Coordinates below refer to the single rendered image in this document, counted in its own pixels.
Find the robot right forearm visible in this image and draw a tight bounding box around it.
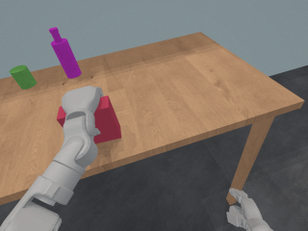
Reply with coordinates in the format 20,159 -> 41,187
245,218 -> 273,231

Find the left robot hand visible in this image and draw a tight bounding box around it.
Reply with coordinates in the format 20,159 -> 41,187
62,86 -> 104,136

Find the left robot upper arm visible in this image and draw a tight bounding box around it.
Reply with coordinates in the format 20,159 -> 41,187
6,200 -> 62,231

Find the table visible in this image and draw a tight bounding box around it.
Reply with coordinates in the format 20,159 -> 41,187
0,32 -> 304,205

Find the robot left forearm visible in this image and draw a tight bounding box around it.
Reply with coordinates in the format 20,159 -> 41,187
0,109 -> 98,231

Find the right robot hand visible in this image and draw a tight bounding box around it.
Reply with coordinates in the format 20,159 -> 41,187
226,188 -> 263,229

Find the sponge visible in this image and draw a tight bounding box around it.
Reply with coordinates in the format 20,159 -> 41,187
57,95 -> 121,144

